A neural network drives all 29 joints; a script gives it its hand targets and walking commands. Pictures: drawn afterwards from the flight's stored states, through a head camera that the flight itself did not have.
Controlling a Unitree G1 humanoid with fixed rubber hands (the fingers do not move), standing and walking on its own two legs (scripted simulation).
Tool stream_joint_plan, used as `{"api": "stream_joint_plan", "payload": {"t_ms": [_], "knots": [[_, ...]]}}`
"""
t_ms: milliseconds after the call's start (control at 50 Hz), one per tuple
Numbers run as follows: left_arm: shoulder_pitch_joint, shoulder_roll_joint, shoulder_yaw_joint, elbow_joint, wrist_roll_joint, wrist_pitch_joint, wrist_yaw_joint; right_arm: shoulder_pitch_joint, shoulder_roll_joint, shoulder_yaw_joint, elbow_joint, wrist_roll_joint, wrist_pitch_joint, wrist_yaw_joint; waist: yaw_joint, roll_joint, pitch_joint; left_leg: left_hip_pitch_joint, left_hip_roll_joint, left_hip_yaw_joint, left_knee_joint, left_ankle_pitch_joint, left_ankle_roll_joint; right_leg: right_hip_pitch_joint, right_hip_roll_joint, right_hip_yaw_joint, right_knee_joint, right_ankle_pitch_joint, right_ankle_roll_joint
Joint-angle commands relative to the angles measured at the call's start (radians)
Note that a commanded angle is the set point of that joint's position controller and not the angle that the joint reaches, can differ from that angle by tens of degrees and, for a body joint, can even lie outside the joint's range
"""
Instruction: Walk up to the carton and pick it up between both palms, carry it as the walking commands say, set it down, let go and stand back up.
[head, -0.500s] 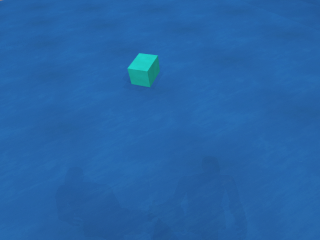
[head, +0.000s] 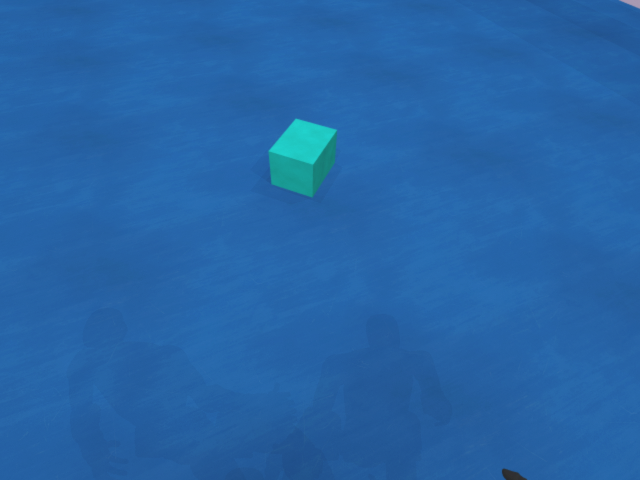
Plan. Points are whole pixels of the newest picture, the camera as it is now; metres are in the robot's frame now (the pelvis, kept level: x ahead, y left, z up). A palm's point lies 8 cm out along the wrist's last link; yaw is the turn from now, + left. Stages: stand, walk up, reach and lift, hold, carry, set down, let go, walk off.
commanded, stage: walk up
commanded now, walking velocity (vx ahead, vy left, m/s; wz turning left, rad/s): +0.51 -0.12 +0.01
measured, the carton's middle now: (304, 157) +1.51 +0.10 -0.67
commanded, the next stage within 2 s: none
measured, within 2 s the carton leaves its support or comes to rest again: neither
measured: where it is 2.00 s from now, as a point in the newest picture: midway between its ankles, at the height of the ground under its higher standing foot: (314, 280)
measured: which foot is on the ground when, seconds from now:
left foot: down 0.00-0.46, up 0.48-0.98, down 1.00-1.00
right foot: up 0.00-0.44, down 0.46-1.00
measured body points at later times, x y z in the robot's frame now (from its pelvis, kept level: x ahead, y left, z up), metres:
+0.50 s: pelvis +0.25 -0.06 -0.01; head +0.29 -0.07 +0.43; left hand +0.42 +0.17 -0.13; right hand +0.16 -0.29 -0.16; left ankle +0.07 +0.09 -0.70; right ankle +0.35 -0.16 -0.73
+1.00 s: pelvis +0.49 +0.02 -0.01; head +0.52 +0.03 +0.44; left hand +0.35 +0.24 -0.14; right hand +0.66 -0.20 -0.13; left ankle +0.59 +0.14 -0.74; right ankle +0.35 -0.16 -0.73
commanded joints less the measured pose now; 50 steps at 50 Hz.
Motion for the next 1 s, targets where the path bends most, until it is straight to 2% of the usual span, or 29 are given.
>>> {"api": "stream_joint_plan", "payload": {"t_ms": [0,40,80,160,220,280,300,320,340,380,400,420,440,460,480,500,520,540,560,600,660,780,840,880,900,920,940,960,980], "knots": [[0.066,0.024,0.009,-0.018,-0.002,0.011,-0.018,0.137,-0.095,-0.019,0.009,0.002,-0.024,-0.012,-0.025,0.155,-0.04,0.221,0.254,-0.347,-0.366,0.0,0.033,-0.235,-0.065,0.059,0.065,0.142,0.007],[0.042,0.026,0.016,-0.023,0.002,0.033,-0.03,0.172,-0.096,-0.015,0.02,0.005,-0.035,-0.014,-0.018,0.19,-0.035,0.208,0.225,-0.265,-0.367,0.121,0.032,-0.208,-0.045,0.019,0.028,0.194,0.023],[-0.041,0.032,0.023,-0.045,0.005,0.045,-0.038,0.223,-0.11,-0.017,0.034,0.007,-0.04,-0.019,-0.031,0.187,-0.017,0.237,0.226,-0.231,-0.375,0.17,0.037,-0.25,-0.041,-0.004,-0.021,0.245,0.027],[-0.207,0.014,0.02,-0.095,0.004,0.058,-0.053,0.311,-0.116,-0.015,0.054,0.009,-0.034,-0.027,-0.074,0.177,0.044,0.31,0.24,-0.215,-0.404,0.149,0.047,-0.359,-0.045,-0.023,-0.152,0.32,0.029],[-0.305,0.001,0.012,-0.125,-0.002,0.057,-0.06,0.343,-0.116,-0.015,0.063,0.008,-0.031,-0.032,-0.096,0.168,0.08,0.322,0.237,-0.185,-0.421,0.141,0.046,-0.352,-0.036,-0.042,-0.297,0.373,0.029],[-0.393,-0.001,0.004,-0.155,-0.006,0.048,-0.064,0.363,-0.121,-0.019,0.078,0.004,-0.028,-0.036,-0.117,0.186,0.099,0.339,0.234,-0.15,-0.43,0.154,0.047,-0.309,-0.017,-0.076,-0.435,0.391,0.025],[-0.412,0.005,0.005,-0.168,-0.003,0.041,-0.064,0.361,-0.124,-0.022,0.083,0.004,-0.029,-0.039,-0.118,0.207,0.102,0.331,0.227,-0.126,-0.43,0.151,0.043,-0.273,-0.013,-0.085,-0.479,0.387,0.02],[-0.417,0.005,0.006,-0.179,-0.001,0.033,-0.065,0.354,-0.11,-0.022,0.102,0.007,-0.018,-0.041,-0.105,0.267,0.088,0.304,0.183,-0.076,-0.431,0.106,0.048,-0.195,-0.004,-0.095,-0.514,0.347,0.015],[-0.408,0.013,0.009,-0.174,0.001,0.029,-0.059,0.363,-0.112,-0.025,0.113,0.007,-0.011,-0.042,-0.103,0.268,0.085,0.302,0.178,-0.073,-0.41,0.111,0.054,-0.157,0.01,-0.116,-0.521,0.299,0.014],[-0.383,0.024,0.014,-0.17,0.006,0.019,-0.046,0.374,-0.129,-0.031,0.128,0.012,-0.004,-0.048,-0.092,0.202,0.072,0.323,0.203,-0.088,-0.332,0.182,0.055,-0.11,0.025,-0.135,-0.55,0.232,0.011],[-0.316,0.029,0.02,-0.152,0.008,0.011,-0.039,0.366,-0.143,-0.036,0.132,0.017,-0.001,-0.05,-0.056,0.154,0.031,0.315,0.192,-0.065,-0.22,0.274,0.045,-0.014,0.037,-0.149,-0.603,0.238,0.011],[-0.191,0.053,0.03,-0.11,0.009,0.0,-0.026,0.357,-0.142,-0.035,0.132,0.019,0.002,-0.047,-0.001,0.086,-0.066,0.258,0.15,-0.028,-0.026,0.367,0.03,0.184,0.056,-0.174,-0.639,0.217,-0.002],[-0.02,0.134,0.049,-0.07,0.017,-0.013,-0.009,0.365,-0.109,-0.026,0.117,0.016,-0.002,-0.043,0.059,-0.024,-0.213,0.087,0.109,-0.014,0.229,0.236,0.004,0.447,-0.053,-0.043,-0.639,0.179,-0.037],[0.132,0.299,0.082,-0.051,0.017,-0.016,0.004,0.392,-0.028,-0.01,0.069,0.033,-0.001,-0.039,0.102,-0.297,-0.321,-0.232,-0.059,-0.043,0.565,-0.325,-0.03,0.622,-0.413,0.528,-0.817,0.106,-0.133],[0.136,0.308,0.092,-0.028,-0.011,-0.003,0.005,0.391,-0.063,-0.03,0.07,0.023,0.009,-0.036,0.058,-0.181,-0.366,-0.243,-0.007,-0.189,0.717,-0.326,-0.021,0.568,-0.461,0.649,-0.887,0.137,-0.154],[0.051,0.242,0.08,-0.037,-0.001,-0.007,0.007,0.355,-0.07,-0.029,0.071,0.009,0.007,-0.031,0.031,-0.116,-0.279,-0.232,0.022,-0.204,0.746,-0.248,-0.023,0.466,-0.408,0.546,-0.877,0.171,-0.151],[-0.023,0.163,0.058,-0.035,0.003,-0.016,0.007,0.301,-0.047,-0.024,0.072,-0.002,0.008,-0.029,0.014,-0.062,-0.16,-0.229,0.054,-0.202,0.719,-0.15,-0.028,0.348,-0.346,0.398,-0.877,0.22,-0.139],[-0.062,0.101,0.042,-0.03,-0.004,-0.022,0.006,0.274,-0.028,-0.026,0.071,-0.004,0.016,-0.023,-0.013,-0.068,-0.091,-0.207,0.079,-0.2,0.693,-0.072,-0.036,0.254,-0.284,0.283,-0.902,0.228,-0.112],[-0.082,0.059,0.027,-0.026,-0.009,-0.026,0.005,0.271,-0.023,-0.028,0.072,-0.005,0.028,-0.016,-0.037,-0.088,-0.064,-0.163,0.079,-0.194,0.665,-0.026,-0.037,0.192,-0.241,0.205,-0.916,0.26,-0.083],[-0.044,0.052,0.015,-0.02,-0.012,-0.039,-0.001,0.265,-0.018,-0.029,0.074,-0.01,0.05,0.0,-0.05,-0.114,-0.043,-0.15,0.067,-0.171,0.616,0.034,-0.038,0.168,-0.216,0.11,-0.917,0.339,-0.066],[0.043,0.07,0.014,-0.009,-0.013,-0.049,0.0,0.168,-0.018,-0.031,0.041,-0.014,0.072,0.014,-0.035,-0.115,-0.006,-0.207,0.069,-0.138,0.533,0.089,-0.057,0.175,-0.221,0.056,-0.933,0.401,-0.075],[0.134,0.101,0.02,-0.007,-0.005,-0.04,0.014,-0.066,-0.015,-0.016,-0.03,-0.002,0.072,0.044,0.019,-0.128,0.085,-0.221,0.05,-0.076,0.198,0.181,-0.093,0.193,-0.214,0.008,-1.002,0.226,-0.069],[0.156,0.119,0.03,0.005,-0.001,-0.033,0.019,-0.149,-0.018,-0.01,-0.047,0.003,0.064,0.05,0.04,-0.157,0.095,-0.185,0.04,-0.049,0.069,0.171,-0.097,0.239,-0.22,-0.008,-1.019,0.219,-0.07],[0.148,0.132,0.035,0.01,0.0,-0.029,0.019,-0.176,-0.033,-0.01,-0.053,0.002,0.057,0.05,0.039,-0.177,0.079,-0.139,0.037,-0.042,0.003,0.117,-0.086,0.269,-0.219,-0.027,-0.996,0.249,-0.069],[0.136,0.125,0.025,0.011,-0.001,-0.027,0.013,-0.171,-0.028,-0.004,-0.06,0.001,0.048,0.046,0.027,-0.216,0.051,-0.072,0.031,-0.032,-0.025,0.072,-0.071,0.259,-0.191,-0.054,-0.976,0.202,-0.065],[0.136,0.114,0.019,0.027,-0.004,-0.022,0.012,-0.124,-0.044,-0.004,-0.053,-0.003,0.035,0.042,0.004,-0.209,0.025,0.03,0.032,-0.018,-0.029,0.067,-0.068,0.225,-0.172,-0.071,-0.929,0.167,-0.065],[0.13,0.11,0.016,0.029,-0.005,-0.02,0.009,-0.035,-0.071,-0.016,-0.018,-0.006,0.026,0.033,-0.032,-0.124,-0.01,0.151,0.014,0.011,-0.051,0.057,-0.064,0.18,-0.155,-0.09,-0.818,0.201,-0.061],[0.135,0.095,0.009,0.023,-0.004,-0.019,0.003,0.096,-0.115,-0.034,0.033,-0.009,0.015,0.019,-0.078,-0.011,-0.079,0.308,-0.01,0.039,-0.071,0.002,-0.052,0.132,-0.119,-0.111,-0.634,0.274,-0.051],[0.137,0.056,-0.002,-0.003,0.002,-0.022,-0.001,0.257,-0.2,-0.059,0.066,-0.019,0.005,0.001,-0.144,0.178,-0.189,0.501,0.134,-0.159,-0.117,-0.143,-0.015,-0.009,-0.057,-0.113,-0.345,0.156,-0.025]]}}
